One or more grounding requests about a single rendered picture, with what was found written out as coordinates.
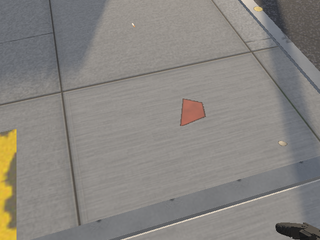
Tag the right robot hand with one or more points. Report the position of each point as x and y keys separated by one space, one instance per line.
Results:
x=298 y=231

